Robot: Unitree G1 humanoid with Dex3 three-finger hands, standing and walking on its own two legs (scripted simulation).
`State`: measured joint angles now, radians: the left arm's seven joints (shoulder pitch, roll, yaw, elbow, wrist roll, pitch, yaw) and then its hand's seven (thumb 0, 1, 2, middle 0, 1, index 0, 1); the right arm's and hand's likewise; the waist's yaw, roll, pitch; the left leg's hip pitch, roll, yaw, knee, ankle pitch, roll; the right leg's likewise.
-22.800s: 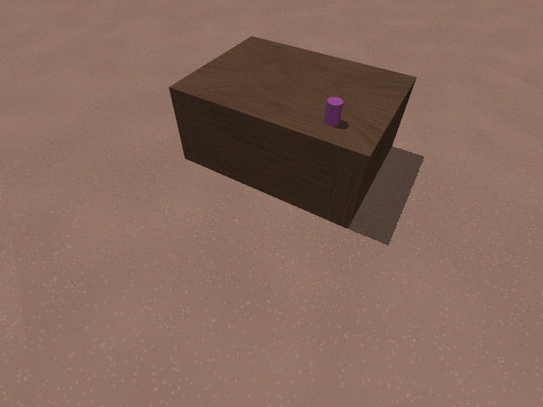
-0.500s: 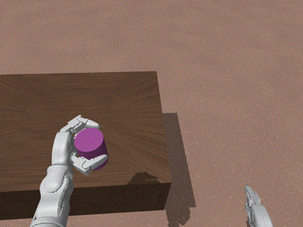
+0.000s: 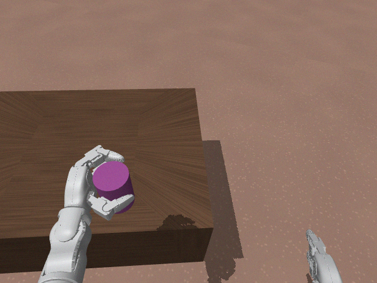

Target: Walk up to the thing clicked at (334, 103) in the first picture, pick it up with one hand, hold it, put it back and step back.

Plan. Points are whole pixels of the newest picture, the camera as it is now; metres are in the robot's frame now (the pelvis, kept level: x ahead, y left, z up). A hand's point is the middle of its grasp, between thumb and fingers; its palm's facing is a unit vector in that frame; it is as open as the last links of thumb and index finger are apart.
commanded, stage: hold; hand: left
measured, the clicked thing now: (115, 188) +0.31 +0.15 +0.04
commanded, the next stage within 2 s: crouch in 0.08 s
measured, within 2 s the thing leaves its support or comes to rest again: neither
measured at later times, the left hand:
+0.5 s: hand (120, 180) +0.34 +0.15 +0.03, palm faces +0.01 -1.00 +0.00, open 10.0 cm
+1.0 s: hand (135, 170) +0.43 +0.14 -0.07, palm faces +0.02 -1.00 +0.00, open 10.0 cm
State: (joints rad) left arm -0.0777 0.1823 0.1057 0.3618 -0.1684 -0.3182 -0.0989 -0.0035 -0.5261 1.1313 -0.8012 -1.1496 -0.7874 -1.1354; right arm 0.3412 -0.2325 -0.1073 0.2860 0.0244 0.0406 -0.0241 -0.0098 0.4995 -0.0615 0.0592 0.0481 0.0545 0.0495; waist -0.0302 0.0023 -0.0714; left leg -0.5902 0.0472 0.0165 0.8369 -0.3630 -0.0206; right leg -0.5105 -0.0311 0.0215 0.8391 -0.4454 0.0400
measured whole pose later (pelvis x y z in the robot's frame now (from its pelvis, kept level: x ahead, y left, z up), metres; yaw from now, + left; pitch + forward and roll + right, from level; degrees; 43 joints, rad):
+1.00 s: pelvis -0.02 +0.00 -0.07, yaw -1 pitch +22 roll -3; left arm -0.59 0.30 0.29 1.04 -0.06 -0.61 -0.05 -0.01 -0.46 1.03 -0.81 -1.10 -0.80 -1.08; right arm 0.37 -0.25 -0.08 -0.01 -0.07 0.02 0.07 -0.01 0.52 -0.06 0.06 0.05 0.06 0.05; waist -0.20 -0.02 -0.14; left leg -1.13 0.08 -0.03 1.22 -0.47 -0.03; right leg -1.03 0.00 0.00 1.20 -0.55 0.04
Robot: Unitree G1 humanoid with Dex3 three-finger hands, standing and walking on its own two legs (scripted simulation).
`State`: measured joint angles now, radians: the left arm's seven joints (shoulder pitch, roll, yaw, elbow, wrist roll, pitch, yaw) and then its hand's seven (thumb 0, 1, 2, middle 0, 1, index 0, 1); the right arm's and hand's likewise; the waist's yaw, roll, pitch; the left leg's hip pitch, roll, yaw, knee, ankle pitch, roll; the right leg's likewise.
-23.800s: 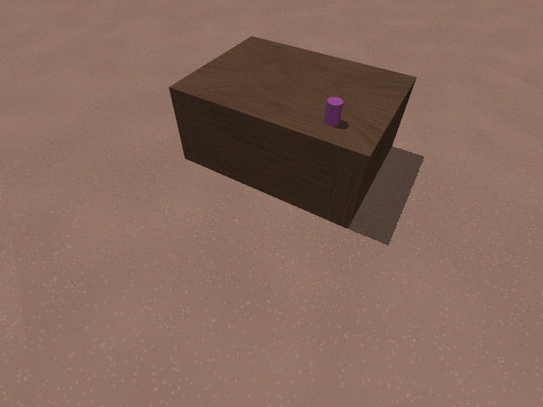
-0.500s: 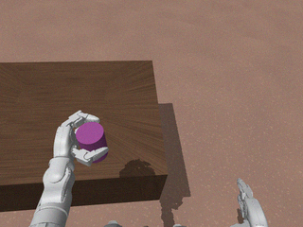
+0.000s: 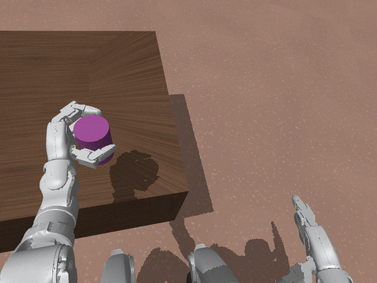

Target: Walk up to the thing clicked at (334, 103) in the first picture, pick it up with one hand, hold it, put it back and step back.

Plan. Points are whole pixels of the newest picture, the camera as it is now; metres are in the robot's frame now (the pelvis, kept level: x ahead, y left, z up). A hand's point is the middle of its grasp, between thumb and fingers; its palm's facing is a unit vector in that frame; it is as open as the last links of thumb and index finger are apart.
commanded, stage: crouch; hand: left
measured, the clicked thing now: (95, 141) +0.44 +0.14 -0.01
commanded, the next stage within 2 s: lower in 0.48 s
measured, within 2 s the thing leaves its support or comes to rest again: rests again in 1.82 s
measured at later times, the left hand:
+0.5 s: hand (99, 128) +0.49 +0.14 -0.04, palm faces +0.04 -1.00 -0.01, open 10.0 cm
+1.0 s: hand (104, 133) +0.51 +0.13 -0.09, palm faces +0.03 -1.00 -0.04, open 10.0 cm
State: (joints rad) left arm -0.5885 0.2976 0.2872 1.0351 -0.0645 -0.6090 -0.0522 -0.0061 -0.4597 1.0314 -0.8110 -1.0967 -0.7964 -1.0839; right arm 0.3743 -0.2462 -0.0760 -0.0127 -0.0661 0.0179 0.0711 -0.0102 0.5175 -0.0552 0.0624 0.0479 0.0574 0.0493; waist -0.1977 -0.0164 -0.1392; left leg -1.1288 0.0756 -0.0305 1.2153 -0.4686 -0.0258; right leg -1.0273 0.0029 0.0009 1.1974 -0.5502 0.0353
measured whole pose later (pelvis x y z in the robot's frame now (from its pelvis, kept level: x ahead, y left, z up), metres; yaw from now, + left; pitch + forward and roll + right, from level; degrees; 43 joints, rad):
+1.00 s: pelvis -0.01 +0.00 -0.06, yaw -2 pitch +31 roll -5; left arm -0.80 0.48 0.38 1.22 0.04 -0.62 0.01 -0.01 -0.46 1.03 -0.80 -1.11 -0.79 -1.10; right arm 0.36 -0.27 -0.08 -0.20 -0.09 0.00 0.10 -0.01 0.50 -0.06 0.07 0.05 0.06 0.05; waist -0.35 0.00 -0.17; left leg -1.49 0.09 -0.08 1.48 -0.54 -0.03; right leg -1.36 0.02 -0.02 1.44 -0.62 0.04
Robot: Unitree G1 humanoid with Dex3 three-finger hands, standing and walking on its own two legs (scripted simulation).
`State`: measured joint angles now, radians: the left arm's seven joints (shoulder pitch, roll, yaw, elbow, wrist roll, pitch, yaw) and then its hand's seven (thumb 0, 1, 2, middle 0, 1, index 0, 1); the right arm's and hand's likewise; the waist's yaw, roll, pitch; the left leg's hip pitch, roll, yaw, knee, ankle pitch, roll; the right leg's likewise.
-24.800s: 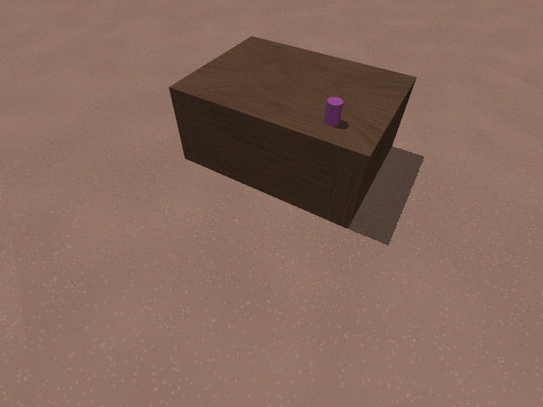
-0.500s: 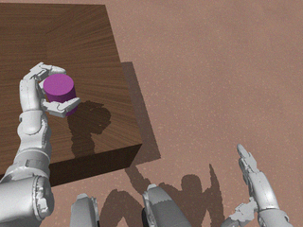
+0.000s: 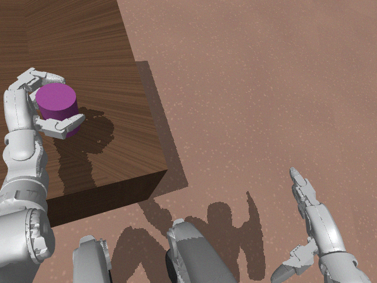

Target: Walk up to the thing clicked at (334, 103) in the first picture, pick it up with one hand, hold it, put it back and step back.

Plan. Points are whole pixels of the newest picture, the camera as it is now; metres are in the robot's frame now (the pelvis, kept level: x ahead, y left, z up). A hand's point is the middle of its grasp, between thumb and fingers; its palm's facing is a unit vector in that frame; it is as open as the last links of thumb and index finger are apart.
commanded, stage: lower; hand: left
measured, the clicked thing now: (60, 112) +0.51 +0.15 -0.04
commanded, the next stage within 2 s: loosen in 0.90 s
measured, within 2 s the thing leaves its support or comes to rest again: rests again in 0.82 s
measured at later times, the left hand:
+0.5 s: hand (62, 109) +0.53 +0.14 -0.06, palm faces +0.04 -1.00 -0.05, open 10.0 cm
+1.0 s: hand (69, 114) +0.53 +0.13 -0.09, palm faces +0.04 -1.00 -0.07, open 10.0 cm
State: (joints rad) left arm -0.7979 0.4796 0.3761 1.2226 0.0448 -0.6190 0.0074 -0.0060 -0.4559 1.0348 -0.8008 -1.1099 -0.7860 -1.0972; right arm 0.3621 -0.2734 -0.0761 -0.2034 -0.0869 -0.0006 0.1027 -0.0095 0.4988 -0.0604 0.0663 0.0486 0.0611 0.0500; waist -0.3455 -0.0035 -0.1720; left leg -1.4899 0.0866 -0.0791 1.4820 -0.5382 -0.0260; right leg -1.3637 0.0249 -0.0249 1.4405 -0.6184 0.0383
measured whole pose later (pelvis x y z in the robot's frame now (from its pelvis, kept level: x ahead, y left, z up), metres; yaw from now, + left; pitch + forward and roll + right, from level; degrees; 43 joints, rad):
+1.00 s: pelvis -0.01 +0.00 -0.04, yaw -1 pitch +34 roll -6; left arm -0.84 0.54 0.38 1.27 0.11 -0.63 0.05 -0.01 -0.46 1.04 -0.80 -1.11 -0.78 -1.10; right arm 0.37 -0.30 -0.08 -0.32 -0.09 0.01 0.14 -0.01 0.50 -0.06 0.07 0.05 0.06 0.05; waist -0.41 0.00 -0.18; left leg -1.66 0.08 -0.10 1.63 -0.57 -0.03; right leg -1.52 0.03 -0.03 1.58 -0.66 0.04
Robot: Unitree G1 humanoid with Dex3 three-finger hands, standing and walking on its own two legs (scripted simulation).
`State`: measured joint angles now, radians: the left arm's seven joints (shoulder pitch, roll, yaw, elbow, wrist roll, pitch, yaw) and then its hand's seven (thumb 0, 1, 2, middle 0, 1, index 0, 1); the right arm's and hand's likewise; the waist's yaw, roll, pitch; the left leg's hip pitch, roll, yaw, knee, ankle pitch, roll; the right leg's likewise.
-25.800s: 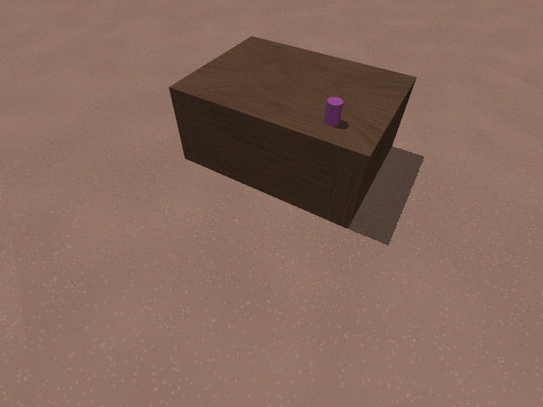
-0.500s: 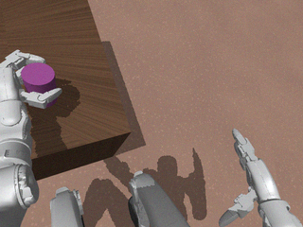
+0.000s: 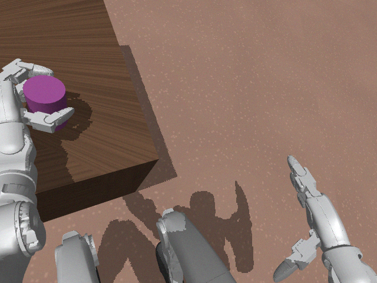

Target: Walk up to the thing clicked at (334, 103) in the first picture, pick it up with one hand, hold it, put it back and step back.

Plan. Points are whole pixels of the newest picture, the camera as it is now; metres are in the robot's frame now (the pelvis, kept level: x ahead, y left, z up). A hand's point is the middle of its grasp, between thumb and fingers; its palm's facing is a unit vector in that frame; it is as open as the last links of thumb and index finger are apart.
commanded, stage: loosen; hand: left
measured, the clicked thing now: (47, 105) +0.52 +0.14 -0.06
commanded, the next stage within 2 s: open in 0.04 s
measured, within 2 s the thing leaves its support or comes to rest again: neither
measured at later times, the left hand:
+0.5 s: hand (43, 99) +0.53 +0.15 -0.05, palm faces +0.07 -1.00 -0.03, open 14.9 cm
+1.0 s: hand out of the picture +0.55 +0.22 +0.06, palm faces +0.15 -0.99 -0.05, open 17.6 cm
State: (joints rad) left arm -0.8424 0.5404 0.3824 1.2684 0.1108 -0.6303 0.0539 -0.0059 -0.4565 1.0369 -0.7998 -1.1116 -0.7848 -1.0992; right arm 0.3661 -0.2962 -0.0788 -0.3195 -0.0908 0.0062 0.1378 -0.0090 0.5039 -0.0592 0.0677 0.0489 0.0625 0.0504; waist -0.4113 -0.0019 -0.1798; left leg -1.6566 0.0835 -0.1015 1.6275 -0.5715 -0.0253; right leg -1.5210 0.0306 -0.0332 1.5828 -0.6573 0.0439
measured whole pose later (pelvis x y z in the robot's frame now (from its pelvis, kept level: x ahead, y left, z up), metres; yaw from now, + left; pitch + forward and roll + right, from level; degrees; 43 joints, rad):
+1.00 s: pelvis +0.00 +0.01 +0.04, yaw +0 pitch +30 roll -7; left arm -0.89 0.63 0.43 1.17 0.05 -0.44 -0.04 -0.01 -0.61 0.02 -0.09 -0.08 -0.10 -0.07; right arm 0.37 -0.29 -0.08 -0.23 -0.06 0.06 0.08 -0.01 0.49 -0.06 0.07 0.05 0.06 0.05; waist -0.36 0.00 -0.18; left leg -1.48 0.09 -0.09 1.49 -0.53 -0.02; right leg -1.35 0.03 -0.03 1.43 -0.60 0.05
